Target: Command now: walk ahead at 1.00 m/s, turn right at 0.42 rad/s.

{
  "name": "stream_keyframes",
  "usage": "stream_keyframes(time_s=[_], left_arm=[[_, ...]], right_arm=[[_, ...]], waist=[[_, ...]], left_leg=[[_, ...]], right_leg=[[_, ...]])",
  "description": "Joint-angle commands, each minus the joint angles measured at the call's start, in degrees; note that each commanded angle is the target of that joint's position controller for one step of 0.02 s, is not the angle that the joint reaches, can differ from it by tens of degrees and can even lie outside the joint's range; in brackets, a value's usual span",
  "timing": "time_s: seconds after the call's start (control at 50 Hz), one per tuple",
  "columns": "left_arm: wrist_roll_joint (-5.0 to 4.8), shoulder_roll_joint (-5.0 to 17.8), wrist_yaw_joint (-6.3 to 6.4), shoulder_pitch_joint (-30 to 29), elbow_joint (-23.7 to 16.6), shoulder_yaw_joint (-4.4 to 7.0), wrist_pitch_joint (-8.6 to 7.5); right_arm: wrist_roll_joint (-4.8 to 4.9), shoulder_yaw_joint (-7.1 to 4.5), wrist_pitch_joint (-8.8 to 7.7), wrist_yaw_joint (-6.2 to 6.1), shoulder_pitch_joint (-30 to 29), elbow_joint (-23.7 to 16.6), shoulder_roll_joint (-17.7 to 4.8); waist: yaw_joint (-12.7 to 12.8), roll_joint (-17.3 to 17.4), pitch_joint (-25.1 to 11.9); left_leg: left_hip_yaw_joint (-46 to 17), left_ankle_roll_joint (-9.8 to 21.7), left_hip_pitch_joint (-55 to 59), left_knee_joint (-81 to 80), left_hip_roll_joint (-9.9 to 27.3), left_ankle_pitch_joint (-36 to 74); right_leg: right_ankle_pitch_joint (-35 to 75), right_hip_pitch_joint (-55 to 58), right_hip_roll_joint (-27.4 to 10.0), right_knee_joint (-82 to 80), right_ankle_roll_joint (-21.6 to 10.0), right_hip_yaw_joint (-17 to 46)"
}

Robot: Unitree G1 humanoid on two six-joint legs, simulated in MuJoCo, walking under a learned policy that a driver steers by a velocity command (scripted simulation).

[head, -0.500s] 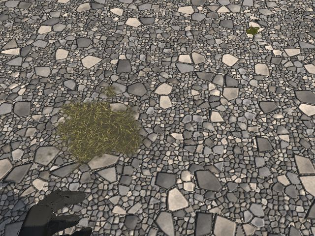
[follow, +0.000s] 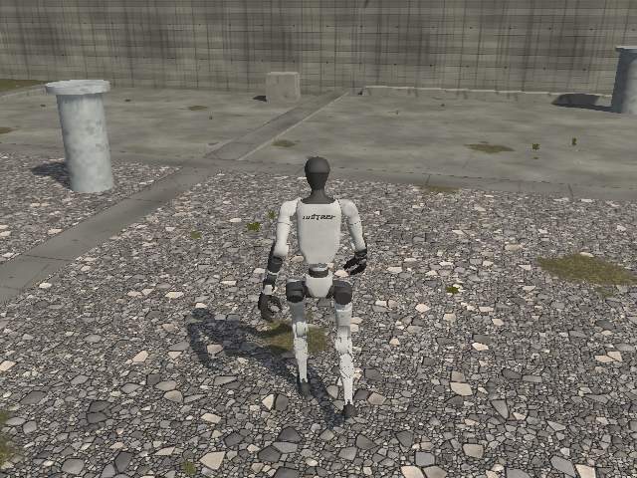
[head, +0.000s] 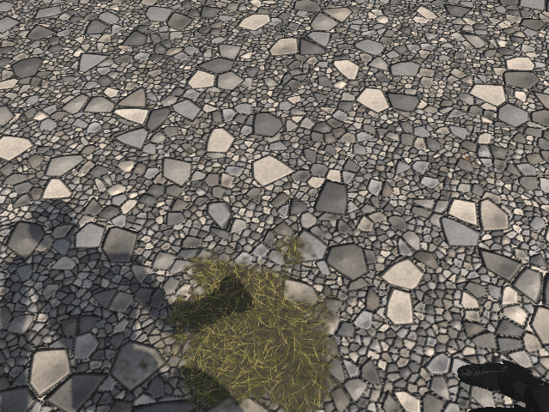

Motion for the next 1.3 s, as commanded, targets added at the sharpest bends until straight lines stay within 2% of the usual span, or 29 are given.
stream_keyframes(time_s=[0.02, 0.1, 0.2, 0.3, 0.36, 0.38, 0.4, 0.42, 0.44, 0.48, 0.56, 0.62, 0.7, 0.76, 0.78, 0.8, 0.82, 0.84, 0.86, 0.88, 0.94, 1.02, 1.1, 1.18, 1.22, 1.24, 1.26, 1.28, 1.3], left_arm=[[-0.17, 7.86, -0.13, -7.9, -7.93, 1.68, -0.92], [1.15, 4.08, -1.77, -9.02, -6.82, 1.66, 2.61], [0.95, 2.11, -3.59, -21.9, -12.37, 0.61, 3.23], [0.87, 4.23, -4.81, -26.79, -14.14, 0.24, 2.85], [0.81, 10.29, -3.4, -5.46, -8.61, 2.7, 3.25], [0.77, 13.01, -2.15, 6.36, -4.91, 4.5, 3.24], [-0.85, 15.43, -0.73, 3.32, -4.82, 6.23, 3.88], [1.54, 22.33, -0.81, -3.64, -7.63, 6.99, 4.54], [1.36, 21.81, -0.3, -3.9, -9.97, 7.6, 4.7], [1.03, 14.41, 0.58, -7.06, -7.96, 5.92, 3.77], [0.16, 11.7, 0.46, -11.1, -8.99, 4.53, 0.46], [0.21, 12.28, 0.09, -8.78, -9.1, 5.05, -0.4], [-0.38, 13.92, -0.35, -4.49, -8.0, 6.17, 0.25], [-0.27, 15.72, 0.62, -5.22, -8.18, 6.81, 0.79], [-0.59, 16.42, 0.58, -9.05, -9.4, 6.99, 0.56], [-1.38, 11.28, 0.67, -10.55, -11.32, 5.74, 0.25], [-2.1, 4.87, 1.85, -4.34, -13.74, 4.22, 0.66], [-1.93, 9.61, 2.57, -0.22, -14.44, 4.41, 1.62], [0.01, 11.9, 2.34, -4.94, -12.98, 4.96, 2.65], [0.81, 12.0, 1.38, -9.78, -13.64, 5.26, 3.46], [1.82, 8.19, -1.29, -12.46, -15.53, 4.54, 6.63], [2.11, 6.32, -2.2, -16.84, -19.73, 3.58, 7.99], [1.13, 5.83, -3.0, -20.44, -21.02, 2.98, 8.2], [0.9, 7.5, -3.01, -26.09, -23.25, 3.58, 8.37], [1.85, 8.93, -2.67, -22.95, -22.9, 4.46, 7.82], [2.51, 11.37, -1.93, -13.29, -19.12, 5.69, 7.03], [1.92, 18.98, -1.01, -9.41, -19.42, 7.39, 6.71], [0.73, 18.94, -0.54, -7.68, -20.97, 7.15, 6.33], [0.77, 15.57, 0.16, -9.06, -19.58, 6.07, 6.11]], right_arm=[[0.9, -4.37, -0.59, -1.09, 16.88, 3.59, -9.02], [2.53, -3.27, -2.75, -0.77, 16.95, 6.94, -3.51], [2.81, -3.26, -4.05, -0.74, 17.17, 9.41, -3.17], [3.23, -4.02, -3.63, -2.61, 20.86, 10.89, -8.83], [1.97, -5.61, -0.7, -4.17, 16.25, 8.91, -14.16], [1.53, -5.86, 0.2, -3.74, 13.42, 7.89, -14.46], [1.58, -4.92, -0.04, -2.18, 11.13, 7.2, -9.47], [1.75, -2.95, -1.34, -1.73, 18.93, 1.14, -3.67], [1.78, -2.32, -3.07, -1.84, 14.9, -1.16, -5.88], [1.32, -2.33, -3.9, -1.67, 9.55, -1.01, -7.47], [-0.87, -1.24, 0.76, -1.3, 9.46, -0.92, -5.03], [0.91, 0.02, 0.59, -0.33, -2.29, -6.4, -2.91], [2.05, 0.11, -0.16, -0.35, -6.15, -7.67, -3.15], [1.67, -1.58, -1.19, -2.14, 2.1, -5.86, -7.52], [1.94, -2.51, -1.83, -2.78, 11.62, -3.46, -9.64], [0.95, -3.62, -2.38, -3.25, 22.29, -1.13, -13.08], [-0.18, -3.92, -2.05, -2.86, 26.4, -1.57, -15.56], [0.7, -5.39, -1.04, -2.44, 22.6, -1.8, -16.23], [1.38, -4.12, -0.38, -2.87, 16.32, -3.99, -9.67], [1.51, -2.35, 0.06, -3.0, 13.76, -3.38, -4.24], [2.46, -2.6, 0.36, -3.07, 14.08, -0.45, -5.28], [2.8, -3.8, -0.26, -2.58, 11.22, 0.49, -7.55], [2.83, -4.52, 0.31, -2.13, 8.32, 0.41, -8.5], [3.26, -6.16, 2.27, -1.38, 13.99, 0.49, -11.55], [2.81, -6.76, 3.88, -1.23, 16.92, 0.66, -13.1], [2.03, -6.09, 4.54, -1.14, 17.67, 0.2, -10.83], [1.55, -4.2, 4.7, -0.33, 15.1, -5.0, -5.01], [-0.04, -4.91, 4.66, -0.28, 8.78, -7.45, -8.31], [0.41, -5.48, 4.26, -0.03, 5.49, -7.97, -9.47]], waist=[[-10.05, 2.19, -6.44], [-5.08, 1.96, 0.89], [-4.05, 2.89, 5.27], [-3.14, 2.08, 3.62], [8.8, 6.18, -7.92], [13.46, 3.96, -11.97], [10.31, -8.05, -7.29], [-1.61, -16.46, -12.56], [2.12, -7.49, -18.63], [-3.26, 6.0, -1.95], [-8.41, 5.77, 1.84], [-4.69, 1.29, 4.99], [-0.03, -1.86, 1.55], [-3.86, -3.7, -5.4], [-9.88, -3.63, -9.31], [-13.7, -0.8, -16.14], [-9.74, 13.36, -26.06], [-8.24, 16.92, -35.35], [-8.19, 8.46, -28.5], [-8.25, 6.14, -18.66], [-5.67, 7.45, -7.22], [-2.9, 7.37, -5.36], [-2.12, 7.9, -4.27], [-5.83, 7.93, -3.34], [-4.98, 5.8, -5.52], [-1.28, -2.32, -8.69], [0.71, -21.93, -9.1], [3.59, -15.03, -8.53], [2.2, -10.46, -2.91]], left_leg=[[-30.42, 5.73, 34.73, -22.84, 20.11, -15.18], [-12.46, 2.53, 22.58, -28.8, 15.03, 0.48], [5.42, -0.31, 21.39, -32.52, 10.41, 19.08], [12.7, -4.33, 30.11, -27.39, 10.84, 58.89], [10.67, -4.08, 30.73, 1.34, 14.42, 77.96], [9.4, -3.13, 23.1, 20.96, 13.46, 66.32], [8.87, -3.89, 8.3, 44.15, 1.61, 8.69], [0.29, -6.93, -14.76, 62.24, -3.44, -19.28], [-9.74, -5.94, -21.88, 61.56, -1.69, -15.98], [-10.12, -5.22, -18.33, 45.81, 4.5, -9.8], [-7.14, -8.36, -4.55, 29.88, 8.17, -10.08], [-4.77, -9.24, -0.58, 11.23, 7.46, 4.53], [-2.96, -7.07, 4.62, -3.97, 1.67, 16.17], [-5.21, -5.58, 17.67, -11.2, -2.86, 13.95], [-6.91, -4.76, 27.72, -14.56, -0.33, 19.36], [-12.82, -2.97, 42.18, -10.99, 9.93, 25.19], [-29.88, 0.09, 56.55, -2.6, 31.73, 60.21], [-41.24, 8.2, 57.86, -5.45, 34.94, 53.76], [-32.2, 6.98, 48.47, -8.53, 28.68, 42.5], [-22.9, 4.63, 40.4, -10.61, 23.5, 37.49], [-12.1, 3.62, 25.06, -16.22, 19.79, 35.84], [-4.23, 4.35, 18.92, -20.22, 21.44, 34.09], [7.13, 0.15, 12.81, -17.86, 17.88, 25.44], [8.07, -1.78, 18.5, -12.7, 21.2, 20.59], [8.23, -2.12, 17.99, -5.76, 21.27, 3.08], [10.72, -3.33, 10.95, 8.69, 17.74, -3.03], [12.74, -7.17, -12.6, 30.19, 6.97, -27.19], [-1.28, -7.11, -21.29, 35.72, 3.47, -27.47], [-4.57, -6.19, -22.31, 35.12, 5.83, -23.26]], right_leg=[[9.07, -35.84, -3.59, 16.95, -2.51, 3.18], [9.83, -32.41, -7.14, 12.71, -0.92, 3.02], [24.29, -36.66, -6.13, 1.06, -1.05, -2.73], [29.91, -24.0, 2.44, -16.93, -5.42, -13.53], [18.56, -1.89, 7.31, -16.35, -8.94, -11.85], [13.97, 11.46, 7.13, -20.24, -11.11, -7.08], [11.28, 16.21, 3.5, -24.61, -13.04, 1.45], [19.0, 28.96, -9.5, -27.65, -24.37, 31.78], [0.31, 31.53, -14.03, -41.31, -27.79, 47.14], [-0.94, 10.32, -10.51, -47.65, -19.65, 38.89], [11.98, -12.84, 0.14, -48.65, -16.16, 21.99], [20.27, -18.19, 2.84, -49.92, -14.36, 19.61], [41.94, -7.65, 2.96, -43.44, -9.25, 19.44], [56.19, -1.74, 4.66, -26.83, -2.91, 21.28], [52.33, -4.38, 6.47, -15.01, -0.93, 20.66], [30.91, -12.35, 8.54, 0.38, 0.57, 17.09], [-17.66, -24.18, 13.55, 18.13, 1.33, 8.77], [-12.96, -29.95, 10.1, 28.62, 2.12, 6.73], [-5.51, -30.82, 5.64, 25.59, 2.43, 5.0], [-2.26, -32.6, 4.41, 21.47, 3.18, 3.38], [-1.38, -30.23, 1.16, 15.75, 4.89, 2.2], [6.74, -28.39, -1.3, 5.15, 4.21, 0.38], [17.83, -16.38, -0.57, -10.7, 2.13, -4.49], [8.47, -14.34, 1.19, -17.96, -0.31, -7.79], [-0.85, -8.15, 3.38, -21.9, -3.01, -8.25], [-6.74, 3.29, 2.93, -26.57, -5.64, -2.58], [-29.47, 15.01, -13.28, -41.71, -13.86, 30.12], [-37.32, 11.94, -18.79, -52.47, -17.14, 47.59], [-33.25, 7.61, -19.06, -51.28, -16.26, 41.32]])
